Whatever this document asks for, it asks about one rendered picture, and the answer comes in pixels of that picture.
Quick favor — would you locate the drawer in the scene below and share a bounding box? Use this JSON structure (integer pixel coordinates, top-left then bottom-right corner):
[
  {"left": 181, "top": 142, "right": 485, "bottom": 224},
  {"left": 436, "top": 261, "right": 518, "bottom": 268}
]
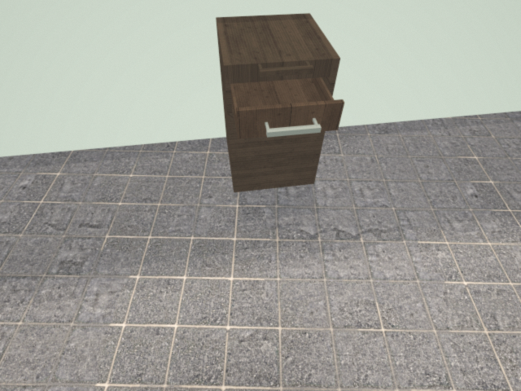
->
[{"left": 230, "top": 77, "right": 344, "bottom": 139}]

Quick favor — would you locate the handle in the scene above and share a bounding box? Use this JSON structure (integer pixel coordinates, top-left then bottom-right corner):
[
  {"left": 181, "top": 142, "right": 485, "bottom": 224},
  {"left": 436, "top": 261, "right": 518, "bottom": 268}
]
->
[
  {"left": 265, "top": 118, "right": 322, "bottom": 138},
  {"left": 259, "top": 65, "right": 314, "bottom": 77}
]

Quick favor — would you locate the cabinet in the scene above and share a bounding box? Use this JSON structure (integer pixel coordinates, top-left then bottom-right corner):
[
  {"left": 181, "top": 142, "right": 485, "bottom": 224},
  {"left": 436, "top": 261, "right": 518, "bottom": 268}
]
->
[{"left": 216, "top": 13, "right": 340, "bottom": 192}]

